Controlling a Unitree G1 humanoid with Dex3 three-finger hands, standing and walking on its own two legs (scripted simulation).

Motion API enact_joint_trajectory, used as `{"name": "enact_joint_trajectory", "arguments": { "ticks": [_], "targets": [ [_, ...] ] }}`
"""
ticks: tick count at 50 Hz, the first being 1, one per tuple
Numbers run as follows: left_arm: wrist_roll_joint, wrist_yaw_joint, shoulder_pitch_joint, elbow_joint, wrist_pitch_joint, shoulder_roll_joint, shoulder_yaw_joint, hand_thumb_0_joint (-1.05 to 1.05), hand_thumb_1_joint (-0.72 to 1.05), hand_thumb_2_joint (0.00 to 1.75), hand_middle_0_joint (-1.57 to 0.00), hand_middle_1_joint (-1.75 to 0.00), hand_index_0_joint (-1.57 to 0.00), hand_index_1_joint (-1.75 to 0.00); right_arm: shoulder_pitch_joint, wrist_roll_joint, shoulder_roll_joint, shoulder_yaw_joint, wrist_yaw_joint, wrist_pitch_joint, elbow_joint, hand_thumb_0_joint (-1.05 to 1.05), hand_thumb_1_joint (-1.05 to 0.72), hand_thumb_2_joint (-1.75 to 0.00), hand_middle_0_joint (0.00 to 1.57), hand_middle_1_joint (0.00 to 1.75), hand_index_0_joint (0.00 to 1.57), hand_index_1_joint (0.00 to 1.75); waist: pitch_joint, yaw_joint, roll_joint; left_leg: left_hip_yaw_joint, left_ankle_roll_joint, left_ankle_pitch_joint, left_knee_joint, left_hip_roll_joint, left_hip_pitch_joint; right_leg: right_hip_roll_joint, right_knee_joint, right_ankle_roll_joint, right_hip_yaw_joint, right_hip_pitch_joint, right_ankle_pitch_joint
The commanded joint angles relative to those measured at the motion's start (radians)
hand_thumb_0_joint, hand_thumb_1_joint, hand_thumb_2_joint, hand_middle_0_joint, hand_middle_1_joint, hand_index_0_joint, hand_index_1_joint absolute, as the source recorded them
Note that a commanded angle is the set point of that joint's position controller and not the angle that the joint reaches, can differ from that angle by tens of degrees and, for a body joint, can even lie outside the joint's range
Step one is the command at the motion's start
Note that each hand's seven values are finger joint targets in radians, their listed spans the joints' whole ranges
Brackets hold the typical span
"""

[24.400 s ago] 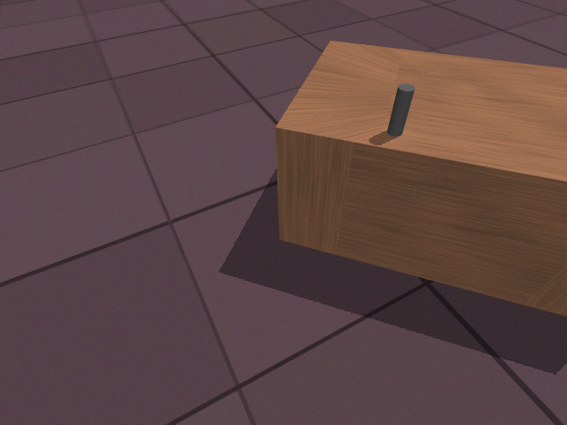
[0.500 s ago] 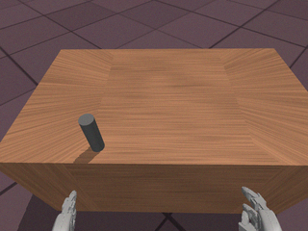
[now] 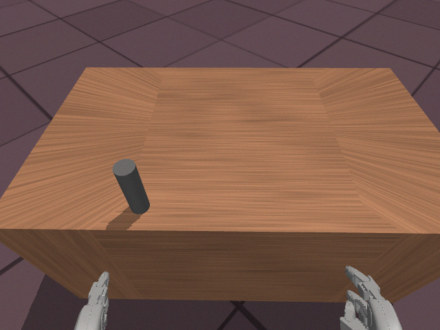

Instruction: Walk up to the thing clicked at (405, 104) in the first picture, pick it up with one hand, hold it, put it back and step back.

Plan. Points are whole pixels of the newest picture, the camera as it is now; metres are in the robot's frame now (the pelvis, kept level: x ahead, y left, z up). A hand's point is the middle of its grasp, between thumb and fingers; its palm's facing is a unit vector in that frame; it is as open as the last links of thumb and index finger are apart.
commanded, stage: home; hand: left
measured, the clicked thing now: (133, 188) +0.45 +0.23 -0.04
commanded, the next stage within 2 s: stand in 1.22 s
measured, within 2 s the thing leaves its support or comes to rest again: neither
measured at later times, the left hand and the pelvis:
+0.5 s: hand (123, 328) +0.17 +0.19 -0.05, palm faces +0.11 -0.97 -0.22, open 17.4 cm; pelvis +0.00 +0.01 +0.00, yaw +0 degrees
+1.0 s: hand out of the picture +0.15 +0.21 -0.09, palm faces -0.04 -0.93 -0.35, open 17.4 cm; pelvis +0.00 +0.00 +0.01, yaw +0 degrees
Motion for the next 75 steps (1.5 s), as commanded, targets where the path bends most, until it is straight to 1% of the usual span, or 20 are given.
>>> {"name": "enact_joint_trajectory", "arguments": {
  "ticks": [1,4,7,32,33,36,39,40,42,43,44,45,47,50,54,60,62,66,69,75],
  "targets": [
    [0.001,0.012,-0.021,-0.189,-0.056,0.098,0.057,0.0,-0.57,0.04,-0.05,-0.05,-0.05,-0.05,-0.023,-0.005,-0.094,-0.056,-0.006,-0.055,-0.183,0.0,-0.9,-0.9,0.2,0.3,0.2,0.3,-0.077,0.004,0.016,0.04,0.011,0.241,-0.17,-0.02,0.009,0.025,-0.135,-0.032,-0.039,0.137,0.194],
    [0.001,0.012,-0.019,-0.191,-0.054,0.092,0.053,0.0,-0.56,0.05,-0.05,-0.05,-0.05,-0.05,-0.022,-0.006,-0.101,-0.062,-0.004,-0.06,-0.186,0.0,-0.9,-0.9,0.2,0.3,0.2,0.3,-0.109,0.001,0.029,0.033,0.004,0.292,-0.17,-0.014,0.025,0.028,-0.114,-0.038,-0.043,0.145,0.229],
    [-0.001,0.012,-0.029,-0.201,-0.052,0.096,0.051,0.0,-0.55,0.05,-0.05,-0.05,-0.05,-0.05,-0.029,-0.003,-0.098,-0.058,-0.002,-0.058,-0.177,0.0,-0.9,-0.9,0.2,0.3,0.2,0.3,-0.063,0.009,0.049,0.023,-0.001,0.263,-0.19,-0.011,0.014,0.03,-0.117,-0.039,-0.052,0.124,0.187],
    [-0.001,0.008,-0.032,-0.209,-0.046,0.098,0.054,0.0,-0.54,0.06,-0.05,-0.05,-0.05,-0.05,-0.02,-0.003,-0.096,-0.05,0.001,-0.059,-0.185,0.0,-0.9,-0.9,0.2,0.3,0.2,0.3,-0.068,0.003,0.019,0.034,0.008,0.218,-0.178,-0.017,0.005,0.027,-0.137,-0.032,-0.042,0.121,0.166],
    [0.007,0.026,0.032,-0.196,-0.032,0.116,0.09,0.0,-0.54,0.06,-0.05,-0.05,-0.05,-0.05,-0.09,0.003,-0.14,-0.054,-0.009,-0.06,0.064,0.0,-0.9,-0.9,0.2,0.3,0.2,0.3,-0.061,-0.016,-0.014,0.002,0.013,0.179,-0.161,-0.009,0.014,0.044,-0.146,-0.029,-0.054,0.127,0.145],
    [0.006,0.034,0.034,-0.25,-0.016,0.092,0.048,0.0,-0.56,0.05,-0.05,-0.05,-0.05,-0.05,-0.117,0.006,-0.135,-0.049,-0.019,-0.088,0.026,0.0,-0.9,-0.9,0.2,0.3,0.2,0.3,-0.088,-0.015,0.013,0.004,0.01,0.231,-0.165,-0.009,0.035,0.04,-0.142,-0.033,-0.054,0.145,0.189],
    [0.012,0.047,0.036,-0.227,-0.003,0.104,0.057,0.0,-0.53,0.06,-0.05,-0.06,-0.05,-0.05,-0.13,0.002,-0.13,-0.044,-0.026,-0.102,0.108,0.0,-0.9,-0.9,0.2,0.3,0.2,0.3,-0.068,-0.02,0.058,0.01,0.003,0.268,-0.159,-0.007,0.042,0.041,-0.137,-0.037,-0.057,0.135,0.21],
    [0.013,0.046,0.014,-0.242,-0.002,0.087,0.036,0.0,-0.52,0.07,-0.05,-0.06,-0.05,-0.06,-0.134,-0.001,-0.134,-0.048,-0.026,-0.107,0.126,0.0,-0.9,-0.9,0.2,0.3,0.2,0.3,-0.07,-0.034,0.079,0.008,-0.001,0.286,-0.159,-0.002,0.053,0.043,-0.13,-0.04,-0.059,0.126,0.222],
    [0.013,0.051,0.0,-0.272,0.002,0.104,0.047,0.0,-0.52,0.07,-0.05,-0.06,-0.05,-0.06,-0.15,-0.003,-0.135,-0.049,-0.028,-0.117,0.154,0.0,-0.9,-0.9,0.2,0.3,0.2,0.3,-0.097,-0.027,0.101,-0.001,-0.005,0.327,-0.155,0.002,0.067,0.044,-0.12,-0.043,-0.063,0.138,0.246],
    [0.13,0.012,-0.172,0.079,-0.061,0.257,0.095,0.0,-0.54,0.06,-0.05,-0.05,-0.05,-0.05,-0.219,-0.143,-0.291,-0.082,0.012,-0.091,0.404,0.0,-0.9,-0.9,0.2,0.3,0.2,0.3,0.062,0.01,0.073,-0.074,0.054,0.453,-0.211,0.057,0.189,-0.005,-0.122,-0.094,0.006,0.203,0.266],
    [0.135,-0.008,-0.127,0.222,-0.093,0.257,0.102,0.0,-0.56,0.05,-0.05,-0.05,-0.05,-0.05,-0.206,-0.148,-0.302,-0.097,0.03,-0.078,0.437,0.0,-0.9,-0.9,0.2,0.3,0.2,0.3,0.004,0.01,0.06,-0.085,0.082,0.501,-0.197,0.065,0.222,-0.014,-0.125,-0.105,0.017,0.236,0.272],
    [0.129,-0.021,-0.132,0.254,-0.113,0.255,0.095,0.0,-0.55,0.05,-0.05,-0.05,-0.05,-0.05,-0.225,-0.143,-0.299,-0.095,0.038,-0.074,0.447,0.0,-0.9,-0.9,0.2,0.3,0.2,0.3,-0.012,0.013,0.031,-0.083,0.094,0.506,-0.184,0.06,0.23,-0.019,-0.126,-0.117,0.031,0.255,0.298],
    [0.104,-0.042,-0.146,0.316,-0.136,0.251,0.074,0.0,-0.53,0.07,-0.05,-0.06,-0.05,-0.06,-0.258,-0.119,-0.288,-0.09,0.057,-0.073,0.463,0.0,-0.9,-0.9,0.2,0.3,0.2,0.3,0.021,0.014,0.019,-0.088,0.101,0.395,-0.222,0.048,0.202,-0.023,-0.162,-0.125,0.05,0.272,0.238],
    [0.077,-0.058,-0.191,0.432,-0.157,0.266,0.069,0.0,-0.57,0.04,-0.05,-0.05,-0.05,-0.05,-0.275,-0.08,-0.283,-0.095,0.079,-0.074,0.528,0.0,-0.9,-0.9,0.2,0.3,0.2,0.3,-0.009,0.017,-0.017,-0.074,0.083,0.352,-0.229,0.036,0.223,-0.035,-0.206,-0.123,0.068,0.331,0.281],
    [0.077,-0.06,-0.265,0.548,-0.165,0.297,0.075,0.0,-0.55,0.06,-0.05,-0.05,-0.05,-0.05,-0.272,-0.08,-0.272,-0.095,0.088,-0.066,0.604,0.0,-0.9,-0.9,0.2,0.3,0.2,0.3,0.072,-0.005,-0.054,-0.067,0.078,0.224,-0.266,0.018,0.238,-0.062,-0.307,-0.119,0.127,0.298,0.177],
    [0.064,-0.054,-0.267,0.698,-0.17,0.304,0.072,0.0,-0.55,0.06,-0.05,-0.05,-0.05,-0.05,-0.283,-0.077,-0.293,-0.099,0.088,-0.064,0.706,0.0,-0.9,-0.9,0.2,0.3,0.2,0.3,0.077,0.012,0.033,-0.111,0.079,0.342,-0.353,0.054,0.29,-0.05,-0.307,-0.102,0.08,0.383,0.302],
    [0.063,-0.053,-0.286,0.74,-0.166,0.314,0.072,0.0,-0.53,0.06,-0.05,-0.06,-0.05,-0.06,-0.28,-0.073,-0.297,-0.095,0.086,-0.061,0.736,0.0,-0.9,-0.9,0.2,0.3,0.2,0.3,0.098,0.005,0.021,-0.114,0.074,0.297,-0.392,0.054,0.294,-0.056,-0.346,-0.104,0.09,0.384,0.25],
    [0.055,-0.055,-0.285,0.823,-0.161,0.312,0.063,0.0,-0.53,0.06,-0.05,-0.06,-0.05,-0.06,-0.301,-0.07,-0.309,-0.09,0.085,-0.059,0.795,0.0,-0.9,-0.9,0.2,0.3,0.2,0.3,0.112,0.015,0.04,-0.12,0.065,0.296,-0.461,0.068,0.323,-0.057,-0.405,-0.093,0.08,0.44,0.258],
    [0.05,-0.056,-0.303,0.877,-0.16,0.32,0.058,0.0,-0.29,0.3,-0.2,-0.3,-0.2,-0.3,-0.284,-0.067,-0.309,-0.08,0.083,-0.059,0.845,0.0,-0.9,-0.9,0.2,0.3,0.2,0.3,0.122,0.003,0.032,-0.116,0.054,0.306,-0.512,0.073,0.36,-0.067,-0.451,-0.088,0.088,0.462,0.263],
    [0.048,-0.058,-0.328,0.965,-0.157,0.315,0.047,0.0,0.19,0.78,-0.2,-0.3,-0.2,-0.3,-0.317,-0.061,-0.314,-0.072,0.084,-0.056,0.912,0.0,-0.9,-0.9,0.2,0.3,0.2,0.3,0.184,0.004,0.025,-0.118,0.042,0.255,-0.61,0.077,0.377,-0.067,-0.554,-0.068,0.083,0.494,0.194]
  ]
}}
